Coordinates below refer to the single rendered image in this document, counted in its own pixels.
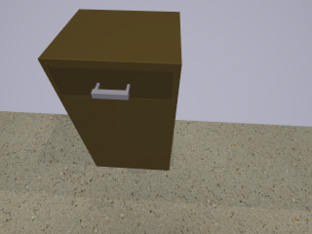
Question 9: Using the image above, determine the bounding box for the cabinet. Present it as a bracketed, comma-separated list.
[38, 9, 182, 171]

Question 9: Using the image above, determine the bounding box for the drawer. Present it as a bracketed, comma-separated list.
[49, 66, 175, 100]

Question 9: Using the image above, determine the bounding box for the handle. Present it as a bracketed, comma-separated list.
[91, 83, 131, 100]

